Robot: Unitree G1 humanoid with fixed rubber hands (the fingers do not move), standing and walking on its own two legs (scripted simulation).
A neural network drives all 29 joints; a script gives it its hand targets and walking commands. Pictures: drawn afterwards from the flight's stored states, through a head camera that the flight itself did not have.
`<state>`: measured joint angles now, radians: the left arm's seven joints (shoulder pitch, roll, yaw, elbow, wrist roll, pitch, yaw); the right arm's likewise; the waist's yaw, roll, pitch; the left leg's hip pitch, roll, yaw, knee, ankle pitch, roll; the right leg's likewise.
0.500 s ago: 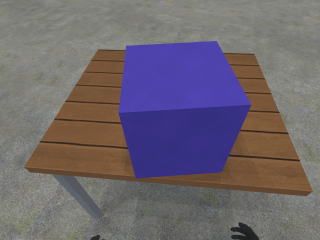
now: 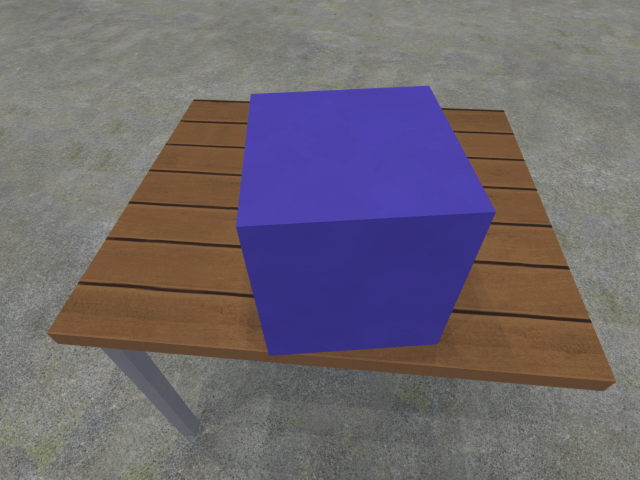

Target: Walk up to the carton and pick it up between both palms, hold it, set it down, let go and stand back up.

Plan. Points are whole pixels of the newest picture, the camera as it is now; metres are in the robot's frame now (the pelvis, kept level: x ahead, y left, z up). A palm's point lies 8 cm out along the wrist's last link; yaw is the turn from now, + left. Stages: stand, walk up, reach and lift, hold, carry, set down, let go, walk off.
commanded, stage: stand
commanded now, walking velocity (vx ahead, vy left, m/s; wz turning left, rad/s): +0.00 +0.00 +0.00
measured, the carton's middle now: (347, 223) +0.47 -0.03 +0.05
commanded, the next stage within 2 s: none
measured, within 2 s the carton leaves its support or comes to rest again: neither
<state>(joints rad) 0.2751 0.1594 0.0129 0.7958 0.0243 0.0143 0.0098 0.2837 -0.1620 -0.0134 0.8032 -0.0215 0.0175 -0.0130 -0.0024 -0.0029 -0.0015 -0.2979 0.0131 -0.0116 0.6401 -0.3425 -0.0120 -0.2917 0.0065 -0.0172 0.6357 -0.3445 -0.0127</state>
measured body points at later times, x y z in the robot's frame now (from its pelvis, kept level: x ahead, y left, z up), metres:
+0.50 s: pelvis +0.00 +0.00 +0.01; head +0.00 +0.00 +0.46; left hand +0.03 +0.23 -0.14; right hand +0.03 -0.22 -0.14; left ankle +0.00 +0.13 -0.72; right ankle +0.00 -0.11 -0.72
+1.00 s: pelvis -0.01 +0.00 +0.01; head -0.01 +0.00 +0.46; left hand -0.02 +0.20 -0.15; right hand -0.02 -0.21 -0.15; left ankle +0.00 +0.13 -0.72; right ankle +0.00 -0.11 -0.72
